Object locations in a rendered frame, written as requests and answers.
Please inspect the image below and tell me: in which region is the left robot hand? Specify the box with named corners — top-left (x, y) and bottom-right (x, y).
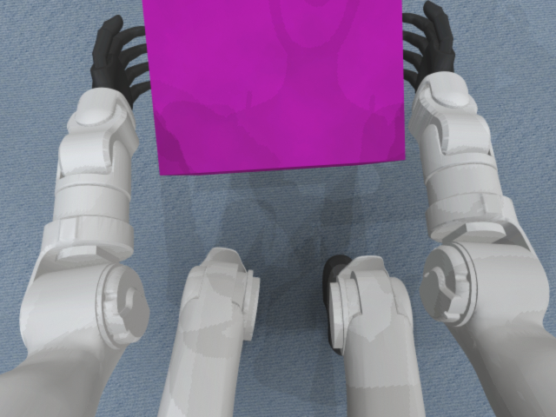
top-left (90, 15), bottom-right (151, 109)

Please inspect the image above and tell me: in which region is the left robot forearm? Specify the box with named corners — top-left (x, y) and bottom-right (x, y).
top-left (19, 88), bottom-right (139, 347)

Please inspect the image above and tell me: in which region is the right robot forearm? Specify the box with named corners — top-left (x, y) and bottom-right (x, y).
top-left (408, 71), bottom-right (549, 309)

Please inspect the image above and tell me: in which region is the left robot upper arm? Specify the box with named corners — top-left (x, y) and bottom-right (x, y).
top-left (0, 262), bottom-right (150, 417)

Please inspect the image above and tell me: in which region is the right robot upper arm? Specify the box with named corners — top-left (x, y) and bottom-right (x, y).
top-left (419, 242), bottom-right (556, 417)

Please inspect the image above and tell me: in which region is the robot left thigh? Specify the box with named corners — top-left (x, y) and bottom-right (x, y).
top-left (157, 260), bottom-right (260, 417)

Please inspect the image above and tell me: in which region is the right robot hand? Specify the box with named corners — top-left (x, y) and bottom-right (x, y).
top-left (402, 0), bottom-right (455, 93)

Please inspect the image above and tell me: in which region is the right robot foot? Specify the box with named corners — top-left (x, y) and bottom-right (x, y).
top-left (322, 255), bottom-right (352, 356)

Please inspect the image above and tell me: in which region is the carton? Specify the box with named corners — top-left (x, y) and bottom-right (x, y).
top-left (142, 0), bottom-right (406, 175)

